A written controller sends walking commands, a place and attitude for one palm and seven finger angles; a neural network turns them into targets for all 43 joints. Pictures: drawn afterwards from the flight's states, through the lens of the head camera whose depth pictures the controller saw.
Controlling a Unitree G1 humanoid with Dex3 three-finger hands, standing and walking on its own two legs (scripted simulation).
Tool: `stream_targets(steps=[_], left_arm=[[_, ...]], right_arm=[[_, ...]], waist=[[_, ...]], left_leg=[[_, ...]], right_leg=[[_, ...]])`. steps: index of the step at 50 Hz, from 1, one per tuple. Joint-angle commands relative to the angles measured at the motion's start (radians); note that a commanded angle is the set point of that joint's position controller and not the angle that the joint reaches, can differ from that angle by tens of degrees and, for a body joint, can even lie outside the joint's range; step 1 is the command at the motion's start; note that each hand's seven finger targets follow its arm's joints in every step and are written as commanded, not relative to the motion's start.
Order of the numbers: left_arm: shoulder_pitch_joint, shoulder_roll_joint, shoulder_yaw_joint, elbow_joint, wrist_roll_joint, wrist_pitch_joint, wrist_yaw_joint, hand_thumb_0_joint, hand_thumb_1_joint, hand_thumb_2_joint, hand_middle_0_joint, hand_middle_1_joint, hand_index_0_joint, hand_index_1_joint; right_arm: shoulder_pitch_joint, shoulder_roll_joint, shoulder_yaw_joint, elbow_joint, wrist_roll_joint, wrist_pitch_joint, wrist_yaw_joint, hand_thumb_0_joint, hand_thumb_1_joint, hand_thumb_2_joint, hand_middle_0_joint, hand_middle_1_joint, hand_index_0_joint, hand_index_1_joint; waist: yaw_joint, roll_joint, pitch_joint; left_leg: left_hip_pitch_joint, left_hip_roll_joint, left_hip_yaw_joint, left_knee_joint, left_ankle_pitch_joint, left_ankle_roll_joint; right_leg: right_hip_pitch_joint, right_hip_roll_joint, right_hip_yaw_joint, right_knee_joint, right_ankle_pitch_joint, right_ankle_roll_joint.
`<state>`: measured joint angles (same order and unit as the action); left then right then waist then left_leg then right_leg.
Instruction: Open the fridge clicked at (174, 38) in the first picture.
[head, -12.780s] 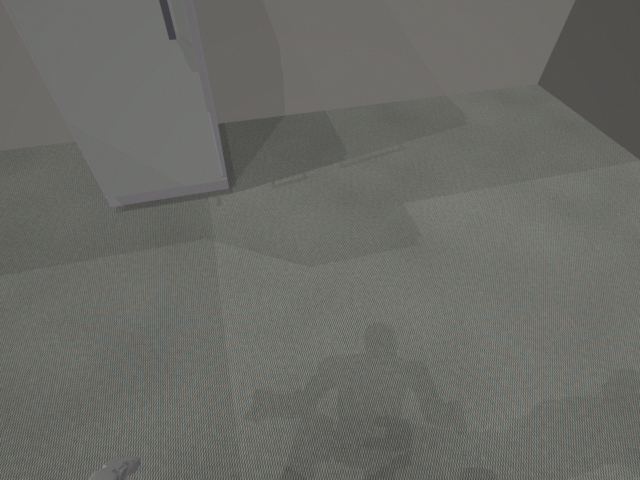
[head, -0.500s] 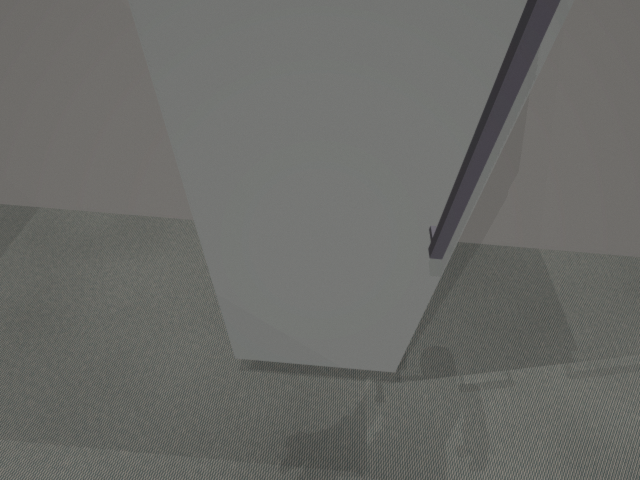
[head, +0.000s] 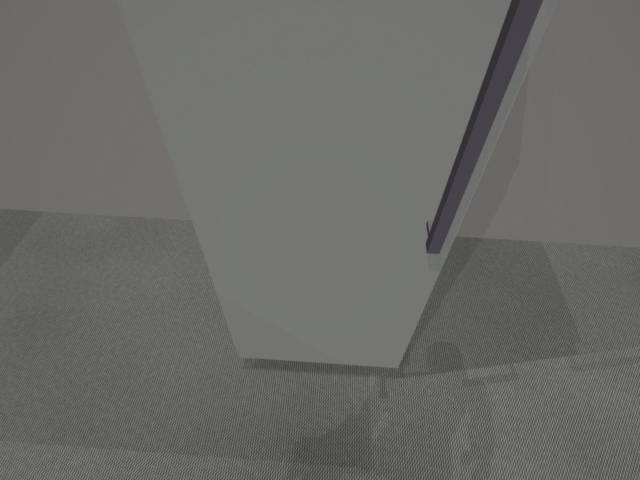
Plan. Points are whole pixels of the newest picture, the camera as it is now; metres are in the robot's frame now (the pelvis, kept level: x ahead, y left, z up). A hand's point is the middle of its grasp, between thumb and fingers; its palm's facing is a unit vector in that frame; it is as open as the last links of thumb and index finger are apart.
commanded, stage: look again from close up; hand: right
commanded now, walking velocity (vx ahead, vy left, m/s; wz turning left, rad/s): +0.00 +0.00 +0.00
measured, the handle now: (468, 135) +0.51 -0.17 +0.18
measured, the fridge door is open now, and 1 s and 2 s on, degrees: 0 0 0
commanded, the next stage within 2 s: raise the hand to about handle height in 0.08 s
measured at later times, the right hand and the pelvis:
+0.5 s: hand (510, 431) +0.19 -0.21 -0.01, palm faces +0.03 +1.00 -0.02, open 8.1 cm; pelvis -0.02 -0.01 -0.04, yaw +0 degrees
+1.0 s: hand (562, 424) +0.20 -0.25 +0.02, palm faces +0.05 +1.00 -0.04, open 11.0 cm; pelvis -0.02 -0.03 -0.05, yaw -1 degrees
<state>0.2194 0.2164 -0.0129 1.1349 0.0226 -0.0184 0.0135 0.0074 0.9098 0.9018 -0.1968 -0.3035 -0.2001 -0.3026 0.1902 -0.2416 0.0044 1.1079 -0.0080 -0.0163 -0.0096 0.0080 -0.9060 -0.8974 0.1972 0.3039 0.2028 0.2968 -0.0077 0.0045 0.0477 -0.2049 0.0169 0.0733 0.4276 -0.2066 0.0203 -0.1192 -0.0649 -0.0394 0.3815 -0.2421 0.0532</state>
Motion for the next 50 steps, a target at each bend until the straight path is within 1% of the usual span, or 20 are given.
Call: stream_targets(steps=[1, 8, 9, 10, 11, 12, 13, 14, 15, 19, 21, 23, 26, 30, 33, 36, 39, 43, 46, 50], left_arm=[[0.031, 0.13, 0.028, -0.03, -0.006, -0.013, 0.009, 0.0, 0.9, 0.9, -0.2, -0.3, -0.2, -0.3], [0.033, 0.13, 0.028, -0.027, -0.006, -0.016, 0.01, 0.0, 0.9, 0.9, -0.2, -0.3, -0.2, -0.3], [-0.038, 0.109, 0.039, -0.091, -0.019, -0.018, 0.002, 0.0, 0.9, 0.9, -0.2, -0.3, -0.2, -0.3], [-0.017, 0.219, 0.054, -0.428, -0.068, -0.164, 0.049, 0.0, 0.9, 0.9, -0.2, -0.3, -0.2, -0.3], [-0.065, 0.121, 0.019, -0.396, -0.067, -0.237, 0.088, 0.0, 0.9, 0.9, -0.2, -0.3, -0.2, -0.3], [-0.066, 0.16, 0.043, -0.369, -0.055, -0.262, 0.093, 0.0, 0.9, 0.9, -0.2, -0.3, -0.2, -0.3], [-0.057, 0.104, 0.044, -0.359, -0.078, -0.266, 0.085, 0.0, 0.9, 0.9, -0.2, -0.3, -0.2, -0.3], [-0.068, 0.147, 0.052, -0.442, -0.081, -0.285, 0.075, 0.0, 0.9, 0.9, -0.2, -0.3, -0.2, -0.3], [-0.056, 0.158, 0.078, -0.459, -0.064, -0.3, 0.076, 0.0, 0.9, 0.9, -0.2, -0.3, -0.2, -0.3], [-0.072, 0.147, 0.106, -0.554, -0.043, -0.32, 0.029, 0.0, 0.9, 0.9, -0.2, -0.3, -0.2, -0.3], [-0.084, 0.167, 0.122, -0.617, -0.045, -0.314, -0.005, 0.0, 0.9, 0.9, -0.2, -0.3, -0.2, -0.3], [-0.106, 0.178, 0.121, -0.675, -0.053, -0.31, -0.014, 0.0, 0.9, 0.9, -0.2, -0.3, -0.2, -0.3], [-0.106, 0.167, 0.113, -0.755, -0.047, -0.295, 0.0, 0.0, 0.9, 0.9, -0.2, -0.3, -0.2, -0.3], [-0.047, 0.133, 0.096, -0.762, -0.037, -0.298, 0.02, 0.0, 0.9, 0.9, -0.2, -0.3, -0.2, -0.3], [-0.011, 0.138, 0.083, -0.714, -0.032, -0.299, 0.035, 0.0, 0.9, 0.9, -0.2, -0.3, -0.2, -0.3], [-0.009, 0.161, 0.065, -0.701, -0.045, -0.304, 0.049, 0.0, 0.9, 0.9, -0.2, -0.3, -0.2, -0.3], [-0.028, 0.172, 0.065, -0.721, -0.068, -0.296, 0.064, 0.0, 0.9, 0.9, -0.2, -0.3, -0.2, -0.3], [-0.082, 0.147, 0.055, -0.773, -0.075, -0.268, 0.07, 0.0, 0.9, 0.9, -0.2, -0.3, -0.2, -0.3], [-0.093, 0.124, 0.043, -0.781, -0.066, -0.26, 0.073, 0.0, 0.9, 0.9, -0.2, -0.3, -0.2, -0.3], [-0.041, 0.125, 0.037, -0.752, -0.061, -0.285, 0.061, 0.0, 0.9, 0.9, -0.2, -0.3, -0.2, -0.3]], right_arm=[[0.009, -0.151, -0.032, -0.043, -0.003, -0.019, -0.009, 0.0, -0.9, -0.9, 0.2, 0.3, 0.2, 0.3], [0.019, -0.145, -0.032, -0.039, -0.003, -0.02, -0.01, 0.0, -0.9, -0.9, 0.2, 0.3, 0.2, 0.3], [0.162, -0.088, -0.024, 0.01, -0.001, -0.026, -0.055, 0.0, -0.9, -0.9, 0.2, 0.3, 0.2, 0.3], [-0.634, -0.382, -0.265, -1.47, 0.186, -0.264, -0.041, 0.0, -0.877, -0.89, 0.202, 0.315, 0.202, 0.315], [-0.358, -0.418, -0.299, -1.331, 0.131, -0.249, -0.08, 0.0, -0.853, -0.88, 0.203, 0.33, 0.203, 0.33], [-0.093, -0.22, -0.202, -1.153, 0.145, -0.214, -0.1, 0.0, -0.83, -0.87, 0.205, 0.345, 0.205, 0.345], [0.181, 0.019, -0.098, -0.95, 0.175, -0.125, -0.092, 0.0, -0.807, -0.86, 0.207, 0.36, 0.207, 0.36], [0.014, 0.003, -0.112, -1.12, 0.21, -0.158, -0.067, 0.0, -0.783, -0.85, 0.208, 0.375, 0.208, 0.375], [0.014, -0.034, -0.159, -1.093, 0.205, -0.214, -0.042, 0.0, -0.76, -0.84, 0.21, 0.39, 0.21, 0.39], [0.418, 0.067, -0.198, -0.8, 0.267, -0.452, 0.155, 0.0, -0.667, -0.8, 0.217, 0.45, 0.217, 0.45], [0.493, 0.006, -0.263, -0.772, 0.297, -0.556, 0.298, 0.0, -0.62, -0.78, 0.22, 0.48, 0.22, 0.48], [0.42, -0.069, -0.298, -0.828, 0.304, -0.596, 0.413, 0.0, -0.573, -0.76, 0.223, 0.51, 0.223, 0.51], [0.293, -0.131, -0.356, -1.087, 0.35, -0.545, 0.431, 0.0, -0.503, -0.73, 0.228, 0.555, 0.228, 0.555], [0.119, -0.126, -0.337, -1.474, 0.354, -0.584, 0.325, 0.0, -0.41, -0.69, 0.235, 0.615, 0.235, 0.615], [0.057, -0.084, -0.232, -1.534, 0.301, -0.6, 0.29, 0.0, -0.34, -0.66, 0.24, 0.66, 0.24, 0.66], [0.018, -0.072, -0.162, -1.445, 0.289, -0.54, 0.338, 0.0, -0.27, -0.63, 0.245, 0.705, 0.245, 0.705], [0.113, -0.134, -0.22, -1.324, 0.281, -0.385, 0.387, 0.0, -0.2, -0.6, 0.25, 0.75, 0.25, 0.75], [0.21, -0.205, -0.383, -1.314, 0.343, -0.196, 0.382, 0.0, -0.107, -0.56, 0.257, 0.81, 0.257, 0.81], [0.196, -0.224, -0.47, -1.385, 0.397, -0.188, 0.315, 0.0, -0.037, -0.53, 0.262, 0.855, 0.262, 0.855], [0.13, -0.181, -0.414, -1.456, 0.372, -0.284, 0.261, 0.0, 0.057, -0.49, 0.268, 0.915, 0.268, 0.915]], waist=[[0.003, 0.001, -0.022], [0.0, -0.006, -0.027], [-0.033, -0.052, -0.05], [0.073, -0.218, -0.475], [0.011, -0.305, -0.335], [-0.004, -0.271, -0.32], [0.017, -0.113, -0.172], [0.036, -0.051, -0.069], [0.048, 0.048, -0.049], [-0.04, 0.336, 0.016], [-0.072, 0.225, -0.055], [-0.062, 0.142, -0.154], [-0.078, -0.023, -0.291], [-0.026, -0.153, -0.413], [0.041, -0.156, -0.348], [0.087, -0.114, -0.256], [0.049, -0.051, -0.267], [-0.046, -0.028, -0.357], [-0.072, 0.019, -0.342], [-0.033, -0.072, -0.289]], left_leg=[[0.037, 0.108, -0.121, -0.092, 0.089, 0.016], [0.048, 0.111, -0.112, -0.08, 0.13, 0.014], [0.058, 0.182, -0.173, -0.053, 0.463, -0.016], [0.19, 0.07, -0.106, 0.013, 0.359, 0.015], [0.129, 0.015, -0.087, 0.042, 0.22, 0.022], [0.11, 0.011, -0.005, 0.054, 0.103, 0.021], [0.018, 0.002, 0.009, 0.033, 0.06, 0.006], [-0.055, 0.012, 0.015, 0.03, 0.01, -0.011], [-0.127, 0.009, 0.016, 0.031, -0.082, -0.021], [-0.293, 0.002, 0.002, 0.17, -0.255, -0.021], [-0.262, 0.011, -0.033, 0.263, -0.133, 0.003], [-0.256, 0.03, -0.062, 0.326, -0.037, 0.007], [-0.26, 0.027, -0.074, 0.376, -0.041, -0.001], [-0.298, -0.006, -0.044, 0.441, 0.051, -0.003], [-0.4, -0.015, -0.022, 0.459, 0.027, 0.003], [-0.447, -0.024, -0.01, 0.43, -0.07, 0.001], [-0.389, -0.018, -0.01, 0.374, -0.162, -0.008], [-0.228, -0.005, 0.01, 0.352, -0.07, -0.011], [-0.172, -0.014, 0.018, 0.337, -0.041, -0.01], [-0.233, -0.022, 0.024, 0.329, -0.024, -0.008]], right_leg=[[-0.052, -0.053, 0.044, -0.06, 0.102, -0.053], [-0.053, -0.054, 0.047, -0.059, 0.129, -0.056], [-0.1, -0.06, -0.03, 0.163, 0.072, -0.026], [0.095, 0.078, 0.005, 0.014, 0.204, -0.064], [0.124, 0.069, -0.061, 0.008, 0.22, -0.067], [0.016, 0.064, -0.035, 0.013, 0.186, -0.058], [-0.05, 0.05, -0.012, 0.023, 0.135, -0.056], [-0.111, 0.053, 0.018, 0.04, 0.078, -0.057], [-0.159, 0.058, 0.012, 0.082, 0.018, -0.059], [-0.456, 0.079, 0.011, 0.26, -0.097, -0.04], [-0.486, 0.094, -0.006, 0.347, -0.044, -0.032], [-0.532, 0.104, -0.019, 0.42, -0.016, -0.038], [-0.529, 0.109, -0.027, 0.454, -0.005, -0.053], [-0.424, 0.082, 0.018, 0.488, 0.082, -0.064], [-0.429, 0.062, 0.052, 0.516, 0.074, -0.069], [-0.468, 0.053, 0.082, 0.506, -0.029, -0.072], [-0.504, 0.059, 0.081, 0.448, -0.121, -0.07], [-0.472, 0.069, 0.065, 0.382, -0.026, -0.059], [-0.465, 0.067, 0.065, 0.361, 0.019, -0.053], [-0.416, 0.06, 0.06, 0.341, 0.041, -0.048]])
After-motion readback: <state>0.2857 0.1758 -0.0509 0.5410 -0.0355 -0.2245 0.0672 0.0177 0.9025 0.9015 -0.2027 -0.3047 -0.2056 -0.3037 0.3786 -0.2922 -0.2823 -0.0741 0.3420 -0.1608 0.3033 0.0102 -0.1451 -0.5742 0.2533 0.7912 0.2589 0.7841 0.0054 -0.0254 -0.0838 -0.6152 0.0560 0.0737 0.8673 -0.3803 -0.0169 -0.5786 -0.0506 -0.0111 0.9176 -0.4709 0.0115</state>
